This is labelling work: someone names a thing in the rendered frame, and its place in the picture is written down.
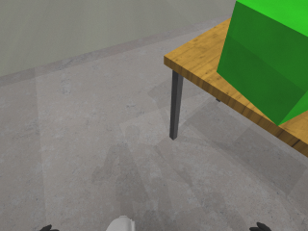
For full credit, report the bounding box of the left robot thigh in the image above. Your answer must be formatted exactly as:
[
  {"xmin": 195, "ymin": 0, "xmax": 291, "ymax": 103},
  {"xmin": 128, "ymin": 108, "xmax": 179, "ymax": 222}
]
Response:
[{"xmin": 106, "ymin": 218, "xmax": 136, "ymax": 231}]

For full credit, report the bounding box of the table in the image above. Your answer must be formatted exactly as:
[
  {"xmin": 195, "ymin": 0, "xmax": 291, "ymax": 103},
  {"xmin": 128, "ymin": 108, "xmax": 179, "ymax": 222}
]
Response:
[{"xmin": 164, "ymin": 17, "xmax": 308, "ymax": 158}]

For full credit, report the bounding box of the robot right hand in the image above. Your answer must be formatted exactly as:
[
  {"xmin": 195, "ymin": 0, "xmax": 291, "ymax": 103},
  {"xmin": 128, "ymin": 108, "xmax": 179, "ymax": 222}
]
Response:
[{"xmin": 249, "ymin": 221, "xmax": 271, "ymax": 231}]

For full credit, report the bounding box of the carton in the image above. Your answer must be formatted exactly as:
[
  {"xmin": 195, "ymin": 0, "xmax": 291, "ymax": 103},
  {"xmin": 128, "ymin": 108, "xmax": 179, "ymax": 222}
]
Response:
[{"xmin": 217, "ymin": 0, "xmax": 308, "ymax": 126}]

